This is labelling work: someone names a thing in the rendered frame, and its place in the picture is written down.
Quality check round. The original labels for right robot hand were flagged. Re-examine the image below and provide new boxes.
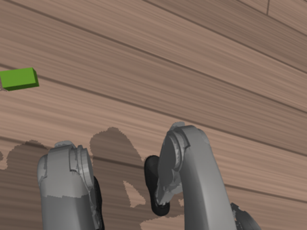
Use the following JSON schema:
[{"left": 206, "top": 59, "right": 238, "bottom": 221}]
[{"left": 230, "top": 203, "right": 261, "bottom": 230}]

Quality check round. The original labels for right robot foot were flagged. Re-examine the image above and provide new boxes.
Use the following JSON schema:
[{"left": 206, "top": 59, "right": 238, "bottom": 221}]
[{"left": 144, "top": 155, "right": 170, "bottom": 216}]

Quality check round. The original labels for left robot foot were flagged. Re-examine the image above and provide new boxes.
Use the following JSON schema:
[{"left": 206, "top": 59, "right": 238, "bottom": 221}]
[{"left": 94, "top": 177, "right": 105, "bottom": 230}]

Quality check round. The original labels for small box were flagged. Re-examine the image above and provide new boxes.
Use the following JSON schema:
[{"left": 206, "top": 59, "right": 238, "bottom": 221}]
[{"left": 0, "top": 68, "right": 39, "bottom": 91}]

